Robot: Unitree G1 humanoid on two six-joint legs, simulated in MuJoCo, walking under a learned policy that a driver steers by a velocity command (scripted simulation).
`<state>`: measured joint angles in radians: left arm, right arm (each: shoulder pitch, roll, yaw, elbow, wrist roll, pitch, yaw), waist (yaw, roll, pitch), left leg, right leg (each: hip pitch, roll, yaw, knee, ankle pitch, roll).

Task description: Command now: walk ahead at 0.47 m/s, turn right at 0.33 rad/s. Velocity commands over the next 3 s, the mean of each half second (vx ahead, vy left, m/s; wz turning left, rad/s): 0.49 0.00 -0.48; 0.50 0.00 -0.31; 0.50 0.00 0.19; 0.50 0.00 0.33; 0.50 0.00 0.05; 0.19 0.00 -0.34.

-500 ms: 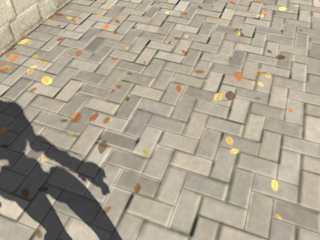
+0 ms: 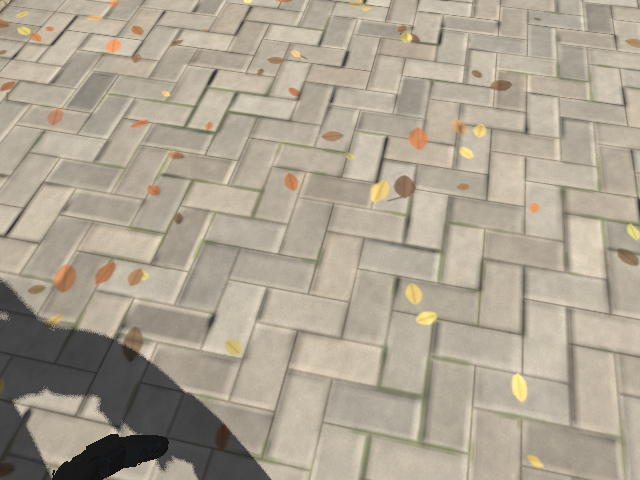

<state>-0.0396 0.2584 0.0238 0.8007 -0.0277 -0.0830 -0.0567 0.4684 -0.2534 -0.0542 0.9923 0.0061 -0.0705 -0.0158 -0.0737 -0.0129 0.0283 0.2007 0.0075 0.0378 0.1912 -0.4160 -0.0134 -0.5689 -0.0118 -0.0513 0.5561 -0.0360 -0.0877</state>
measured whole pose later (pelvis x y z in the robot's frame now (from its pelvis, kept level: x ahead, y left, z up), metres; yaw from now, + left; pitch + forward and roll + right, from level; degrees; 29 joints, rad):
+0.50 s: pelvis +0.29 -0.03 +0.02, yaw -16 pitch +3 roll +0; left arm 0.40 0.28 0.06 0.85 -0.03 -0.05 0.02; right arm -0.01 -0.27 -0.04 0.72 0.00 -0.13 0.01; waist 0.11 0.03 0.01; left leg -0.53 0.01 -0.09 0.45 0.03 -0.02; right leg -0.06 0.13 0.21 0.39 -0.36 -0.09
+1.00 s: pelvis +0.55 -0.13 +0.01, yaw -25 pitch +3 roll +2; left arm 0.03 0.26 0.02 0.65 -0.02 -0.07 -0.04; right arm 0.41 -0.30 -0.06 0.91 0.03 -0.07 0.01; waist -0.11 -0.03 0.02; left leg 0.05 0.00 0.06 0.27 -0.35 -0.02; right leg -0.53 -0.04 0.00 0.53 -0.07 -0.05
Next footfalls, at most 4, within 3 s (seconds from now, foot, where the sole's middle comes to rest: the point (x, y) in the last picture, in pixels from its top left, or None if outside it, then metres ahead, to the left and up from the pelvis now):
0.02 right None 0.20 -0.10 -0.76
0.54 left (297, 454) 0.52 0.04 -0.76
1.02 right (452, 377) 0.66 -0.31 -0.76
1.58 left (381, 248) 1.03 -0.20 -0.76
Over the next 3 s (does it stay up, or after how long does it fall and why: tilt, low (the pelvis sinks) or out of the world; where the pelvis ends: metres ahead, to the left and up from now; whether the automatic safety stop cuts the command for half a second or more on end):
stays up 1.50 -0.36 0.02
